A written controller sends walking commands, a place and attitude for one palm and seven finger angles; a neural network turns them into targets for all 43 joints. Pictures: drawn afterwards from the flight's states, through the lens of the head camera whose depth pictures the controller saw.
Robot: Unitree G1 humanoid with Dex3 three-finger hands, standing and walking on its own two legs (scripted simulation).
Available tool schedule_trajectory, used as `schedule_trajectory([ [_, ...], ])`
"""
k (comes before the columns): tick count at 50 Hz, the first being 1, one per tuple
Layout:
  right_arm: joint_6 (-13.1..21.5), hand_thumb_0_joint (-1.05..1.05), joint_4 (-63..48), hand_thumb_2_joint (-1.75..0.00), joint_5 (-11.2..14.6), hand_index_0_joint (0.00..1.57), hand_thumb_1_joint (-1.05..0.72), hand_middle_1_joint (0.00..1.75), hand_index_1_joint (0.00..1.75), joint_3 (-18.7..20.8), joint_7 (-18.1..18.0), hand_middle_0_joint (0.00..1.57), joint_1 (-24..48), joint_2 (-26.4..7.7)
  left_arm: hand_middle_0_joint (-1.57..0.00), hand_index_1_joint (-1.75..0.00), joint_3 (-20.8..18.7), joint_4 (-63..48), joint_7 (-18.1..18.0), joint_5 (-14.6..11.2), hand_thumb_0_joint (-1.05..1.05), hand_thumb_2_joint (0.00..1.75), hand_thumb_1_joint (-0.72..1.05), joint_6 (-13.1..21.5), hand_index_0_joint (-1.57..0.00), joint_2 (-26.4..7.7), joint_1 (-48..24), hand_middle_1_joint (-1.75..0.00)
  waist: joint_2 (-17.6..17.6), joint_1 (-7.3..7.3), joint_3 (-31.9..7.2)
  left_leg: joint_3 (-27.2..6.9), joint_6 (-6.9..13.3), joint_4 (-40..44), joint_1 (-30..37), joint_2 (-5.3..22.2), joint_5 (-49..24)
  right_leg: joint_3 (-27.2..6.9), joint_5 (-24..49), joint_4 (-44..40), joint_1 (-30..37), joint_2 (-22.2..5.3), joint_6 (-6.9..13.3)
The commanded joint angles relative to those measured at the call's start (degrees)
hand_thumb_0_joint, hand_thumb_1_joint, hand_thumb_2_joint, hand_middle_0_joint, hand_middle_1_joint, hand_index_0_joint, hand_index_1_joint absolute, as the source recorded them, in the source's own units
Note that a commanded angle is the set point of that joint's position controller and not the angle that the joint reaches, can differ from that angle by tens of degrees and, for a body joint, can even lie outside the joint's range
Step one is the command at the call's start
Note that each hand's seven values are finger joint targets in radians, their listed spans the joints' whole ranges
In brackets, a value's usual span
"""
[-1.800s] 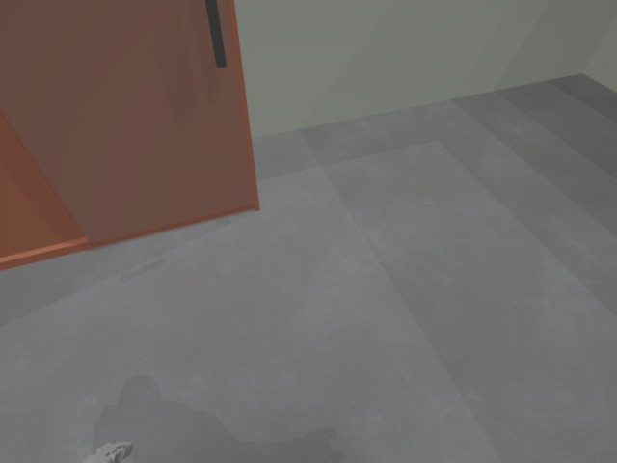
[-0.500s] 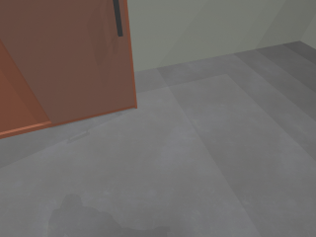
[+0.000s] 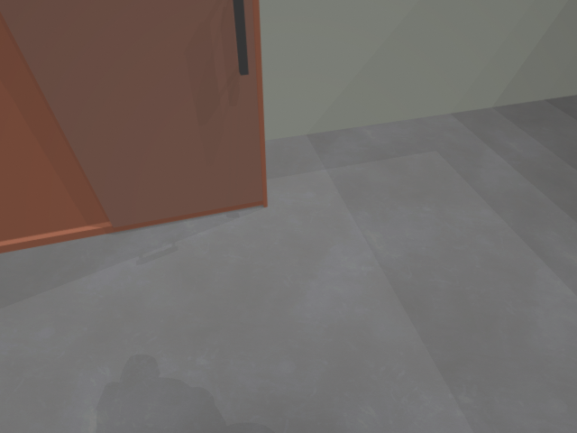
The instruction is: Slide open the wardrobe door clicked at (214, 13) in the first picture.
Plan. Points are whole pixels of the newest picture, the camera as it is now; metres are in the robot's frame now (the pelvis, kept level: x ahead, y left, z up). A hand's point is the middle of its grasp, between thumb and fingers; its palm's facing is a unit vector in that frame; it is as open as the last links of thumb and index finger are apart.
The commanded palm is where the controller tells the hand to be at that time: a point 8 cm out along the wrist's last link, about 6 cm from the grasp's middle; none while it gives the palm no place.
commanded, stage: walk to a spot facing it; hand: right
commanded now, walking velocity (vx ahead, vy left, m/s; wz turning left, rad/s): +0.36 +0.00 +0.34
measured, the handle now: (239, 26) +1.24 +0.21 +0.09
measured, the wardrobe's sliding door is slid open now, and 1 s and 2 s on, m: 0.00 0.00 0.00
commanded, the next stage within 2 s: turn to face it in 0.90 s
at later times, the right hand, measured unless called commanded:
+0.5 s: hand out of the picture +0.09 -0.18 -0.19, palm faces -0.02 +0.99 -0.13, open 7.4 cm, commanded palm none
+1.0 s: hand (335, 235) +0.59 -0.09 -0.16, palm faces -0.44 +0.87 -0.23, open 7.4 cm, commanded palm none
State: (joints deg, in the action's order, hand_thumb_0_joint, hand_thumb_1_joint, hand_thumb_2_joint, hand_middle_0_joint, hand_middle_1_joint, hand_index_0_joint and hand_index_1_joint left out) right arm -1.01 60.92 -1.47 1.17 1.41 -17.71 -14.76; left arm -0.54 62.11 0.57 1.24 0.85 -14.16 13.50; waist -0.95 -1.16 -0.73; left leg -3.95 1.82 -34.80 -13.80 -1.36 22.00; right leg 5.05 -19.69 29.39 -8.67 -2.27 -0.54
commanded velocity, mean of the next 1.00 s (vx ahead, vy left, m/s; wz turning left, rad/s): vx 0.31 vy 0.00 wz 0.38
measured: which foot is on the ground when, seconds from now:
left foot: down 0.00-0.50, up 0.52-0.98, down 1.00-1.00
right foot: down 0.00-0.10, up 0.12-0.48, down 0.50-1.00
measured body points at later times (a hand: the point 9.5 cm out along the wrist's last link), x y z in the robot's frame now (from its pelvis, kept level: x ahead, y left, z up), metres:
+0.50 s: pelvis +0.18 -0.02 -0.02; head +0.21 -0.04 +0.43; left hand +0.28 +0.22 -0.14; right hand +0.10 -0.23 -0.17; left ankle +0.01 +0.10 -0.73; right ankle +0.30 -0.12 -0.74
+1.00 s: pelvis +0.38 +0.03 -0.01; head +0.41 +0.06 +0.43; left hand +0.22 +0.22 -0.16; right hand +0.61 -0.14 -0.14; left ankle +0.43 +0.16 -0.74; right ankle +0.31 -0.12 -0.73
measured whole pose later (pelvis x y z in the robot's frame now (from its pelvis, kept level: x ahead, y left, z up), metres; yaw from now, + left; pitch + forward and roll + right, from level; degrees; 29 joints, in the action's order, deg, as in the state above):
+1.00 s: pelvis +0.38 +0.03 -0.01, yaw +24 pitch +0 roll -1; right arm 0.6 52.4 -2.4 4.6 2.7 -5.1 -12.7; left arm -3.1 61.7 0.1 1.5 2.7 -10.2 23.7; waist 0.3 3.1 5.1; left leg 8.0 3.4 -33.4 -24.5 3.3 9.6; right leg 21.7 -26.9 34.9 -2.0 -9.7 -3.4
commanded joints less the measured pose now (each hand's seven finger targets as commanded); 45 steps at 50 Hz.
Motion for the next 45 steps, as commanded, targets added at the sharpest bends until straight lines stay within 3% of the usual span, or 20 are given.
schedule_trajectory([
  [1,2.5,0.0,-7.1,-0.9,0.1,0.2,-0.9,0.3,0.3,1.7,0.2,0.2,4.7,-3.0,-0.2,-0.3,-3.5,-2.6,-1.2,0.0,0.0,0.9,0.9,1.6,-0.2,-11.2,5.1,-0.3,10.1,2.67,8.7,5.5,-0.3,-6.0,-14.7,2.6,5.1,-15.6,-2.8,-13.7,2.8,-17.8,10.3],
  [3,3.2,0.0,-4.0,-0.9,0.0,0.2,-0.9,0.3,0.3,2.2,0.2,0.2,-4.0,-1.7,-0.2,-0.3,-3.0,-2.7,-1.4,0.1,0.0,0.9,0.9,1.8,-0.2,-9.2,2.7,-0.3,5.9,-1.72,5.4,7.2,0.6,5.5,1.2,1.9,-2.7,-5.6,6.9,-0.5,-3.8,-12.5,6.1],
  [4,3.8,0.0,-1.3,-0.9,-0.3,0.2,-0.9,0.3,0.3,3.2,-0.3,0.2,-12.0,-5.4,-0.2,-0.3,-2.5,-4.1,-1.2,-0.4,0.0,0.9,0.9,2.0,-0.2,-6.2,0.9,-0.3,-6.1,-4.92,2.9,-6.6,4.0,12.8,14.4,8.8,-3.9,2.2,5.6,16.8,-16.3,-6.0,2.3],
  [5,4.6,0.0,1.1,-0.9,0.4,0.2,-0.9,0.3,0.3,4.2,-1.4,0.2,-19.8,-10.6,-0.2,-0.3,-1.7,-7.5,-0.6,-0.5,0.0,0.9,0.9,2.7,-0.2,-3.3,-4.0,-0.3,-20.3,-7.11,3.7,-28.2,10.1,20.9,21.4,21.4,-14.0,5.3,-11.7,31.1,-31.6,0.2,0.1],
  [6,4.7,0.0,2.2,-0.9,0.8,0.2,-0.9,0.3,0.3,3.7,-2.2,0.2,-21.8,-8.8,-0.2,-0.3,-2.1,-8.4,-0.7,-0.2,0.0,0.9,0.9,3.1,-0.2,-4.8,-8.2,-0.3,-13.1,-7.98,4.9,-30.1,12.7,20.2,20.2,22.1,-21.0,-1.8,-11.9,35.5,-34.1,-2.2,0.6],
  [8,4.5,0.0,0.9,-0.9,0.2,0.2,-0.9,0.3,0.3,2.8,-2.7,0.2,-16.6,-5.3,-0.2,-0.3,-2.3,-7.7,-0.6,-0.1,0.0,0.9,0.9,2.9,-0.2,-2.5,-8.0,-0.3,-3.1,-4.19,7.7,-23.7,13.8,19.4,16.0,20.6,-18.1,-3.4,-6.7,37.6,-35.5,-4.9,0.0],
  [12,5.4,0.0,0.5,-0.9,-0.1,0.2,-0.9,0.3,0.3,2.3,-2.8,0.2,-12.4,-2.4,-0.2,-0.3,-2.8,-6.3,0.4,0.0,0.0,0.9,0.9,1.6,-0.2,0.5,-4.8,-0.3,-4.1,-0.39,7.0,-12.1,10.3,22.5,8.7,15.2,-17.7,-0.8,2.1,30.2,-29.7,-5.0,-1.5],
  [16,5.8,0.0,1.6,-0.9,-0.1,0.2,-0.9,0.3,0.3,2.3,-3.1,0.2,-12.0,-2.1,-0.2,-0.3,-2.9,-7.9,1.3,-0.4,0.0,0.9,0.9,1.7,-0.2,1.8,-7.2,-0.3,-5.8,0.05,7.8,-7.9,8.4,23.3,7.5,13.0,-19.7,0.1,7.7,20.0,-26.9,-4.8,-1.3],
  [20,5.5,0.0,2.3,-0.9,-0.2,0.2,-0.9,0.3,0.3,2.9,-3.1,0.2,-11.1,-2.5,-0.2,-0.3,-3.1,-8.9,1.3,-0.7,0.0,0.9,0.9,2.5,-0.2,1.9,-8.5,-0.3,-6.8,0.0,8.4,-6.3,6.6,21.3,5.0,12.4,-22.3,1.8,8.6,10.3,-16.4,-2.4,0.2],
  [22,5.3,0.0,2.1,-0.9,0.1,0.2,-0.9,0.3,0.3,3.4,-3.0,0.2,-9.5,-3.0,-0.2,-0.3,-3.6,-6.4,0.4,-0.3,0.0,0.9,0.9,3.1,-0.2,0.2,-0.1,-0.3,-5.1,4.01,4.7,-3.5,5.2,10.9,3.9,9.8,-30.5,3.0,10.4,3.8,-3.9,-0.1,0.9],
  [23,5.3,0.0,1.9,-0.9,0.3,0.2,-0.9,0.3,0.3,3.3,-2.8,0.2,-10.3,-1.7,-0.2,-0.3,-4.2,-3.9,-0.5,0.1,0.0,0.9,0.9,3.4,-0.2,-2.4,8.1,-0.3,-0.8,6.86,-0.6,-2.2,4.0,-0.9,0.3,7.6,-31.4,1.0,10.4,1.6,8.1,-1.6,1.8],
  [24,4.9,0.0,1.1,-0.9,0.9,0.2,-0.9,0.3,0.3,3.4,-2.3,0.2,-13.3,1.3,-0.2,-0.3,-5.7,-2.1,-1.3,1.0,0.0,0.9,0.9,3.6,-0.2,-8.5,16.0,-0.3,12.6,8.74,-8.3,2.6,1.9,-18.1,-10.2,1.6,-13.8,-16.3,5.3,-2.1,21.2,-15.0,5.5],
  [25,5.1,0.0,-1.1,-0.9,0.9,0.2,-0.9,0.3,0.3,2.7,-1.8,0.2,-12.0,3.2,-0.2,-0.3,-6.1,-1.7,-1.3,0.6,0.0,0.9,0.9,3.2,-0.2,-12.0,19.8,-0.3,19.8,8.33,-8.8,4.4,1.0,-34.8,-17.1,-2.1,9.7,-32.4,0.0,-13.0,19.8,-25.6,9.9],
  [26,4.9,0.0,-1.7,-0.9,0.5,0.2,-0.9,0.3,0.3,2.7,-2.1,0.2,-9.4,2.7,-0.2,-0.3,-5.4,-2.2,-1.5,0.3,0.0,0.9,0.9,2.9,-0.2,-9.6,14.5,-0.3,15.0,7.01,-5.9,1.6,1.7,-41.7,-20.3,0.8,8.5,-33.3,-12.4,-17.6,12.9,-26.9,10.5],
  [28,4.0,0.0,-2.4,-0.9,-0.2,0.2,-0.9,0.3,0.3,3.0,-1.1,0.2,-3.2,3.0,-0.2,-0.3,-3.9,-4.4,-1.5,0.3,0.0,0.9,0.9,3.3,-0.2,-2.5,5.8,-0.3,8.5,3.96,6.2,2.1,1.3,-43.2,-23.0,6.3,-0.8,-23.6,-14.8,-20.2,-2.3,-22.6,8.8],
  [31,2.0,0.0,-2.1,-0.9,-0.7,0.2,-0.9,0.3,0.3,3.3,-0.3,0.2,-5.9,4.7,-0.2,-0.3,-3.2,-4.1,-1.8,0.3,0.0,0.9,0.9,4.4,-0.2,0.3,3.3,-0.3,7.5,-0.12,4.8,3.3,0.2,-37.6,-17.9,7.8,-4.7,-8.6,-3.0,-19.3,-8.3,-18.3,6.8],
  [33,1.0,0.0,-3.7,-0.9,-0.8,0.2,-0.9,0.3,0.3,3.7,0.0,0.2,-4.5,5.1,-0.2,-0.3,-3.7,-4.6,-1.9,0.4,0.0,0.9,0.9,4.7,-0.2,0.5,3.3,-0.3,6.5,-0.62,5.2,4.2,-0.7,-33.9,-18.5,8.5,-7.7,-4.0,-0.3,-20.4,-9.3,-17.5,7.2],
  [39,0.5,0.0,-9.4,-0.9,-0.8,0.2,-0.9,0.3,0.3,3.9,1.3,0.2,7.4,3.4,-0.2,-0.3,-4.3,-4.1,-1.7,0.4,0.0,0.9,0.9,4.6,-0.2,-3.1,6.5,-0.3,5.7,1.67,6.6,7.3,-2.4,-15.9,-23.2,9.7,-12.0,2.8,7.6,-20.1,1.6,-18.1,8.1],
  [42,0.8,0.0,-11.5,-0.9,-0.6,0.2,-0.9,0.3,0.3,3.6,1.4,0.2,13.2,3.1,-0.2,-0.3,-4.4,-3.5,-1.5,0.6,0.0,0.9,0.9,4.1,-0.2,-3.8,9.1,-0.3,5.4,3.61,7.3,9.5,-2.0,-8.6,-21.1,8.0,-11.4,5.7,14.8,-17.6,5.0,-18.4,7.4],
  [45,1.3,0.0,-12.6,-0.9,-0.5,0.2,-0.9,0.3,0.3,3.5,1.3,0.2,14.9,2.3,-0.2,-0.3,-4.6,-3.3,-1.4,0.8,0.0,0.9,0.9,3.4,-0.2,-4.7,10.5,-0.3,6.3,3.93,6.2,11.8,-0.5,-3.7,-17.5,5.4,-9.1,8.7,25.7,-12.2,8.7,-18.7,6.1],
])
